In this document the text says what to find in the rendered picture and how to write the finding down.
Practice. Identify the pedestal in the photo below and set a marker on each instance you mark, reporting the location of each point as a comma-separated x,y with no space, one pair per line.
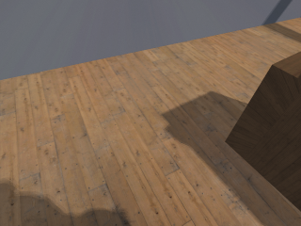
268,133

